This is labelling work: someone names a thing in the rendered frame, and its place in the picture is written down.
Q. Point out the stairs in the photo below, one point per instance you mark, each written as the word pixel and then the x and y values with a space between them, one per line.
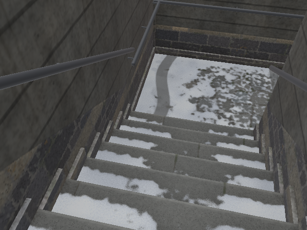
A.
pixel 164 173

